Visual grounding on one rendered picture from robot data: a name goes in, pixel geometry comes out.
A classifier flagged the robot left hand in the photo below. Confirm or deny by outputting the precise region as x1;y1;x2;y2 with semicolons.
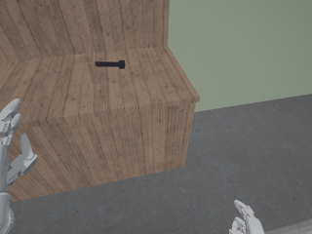
0;98;38;193

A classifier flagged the tap lever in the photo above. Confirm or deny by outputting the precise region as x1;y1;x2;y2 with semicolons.
95;60;126;69

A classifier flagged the left robot forearm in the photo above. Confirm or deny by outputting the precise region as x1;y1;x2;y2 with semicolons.
0;192;16;234

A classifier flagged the counter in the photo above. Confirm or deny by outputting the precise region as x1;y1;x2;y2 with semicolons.
0;0;200;202

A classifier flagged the robot right hand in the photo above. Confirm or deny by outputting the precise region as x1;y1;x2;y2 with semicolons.
229;200;265;234

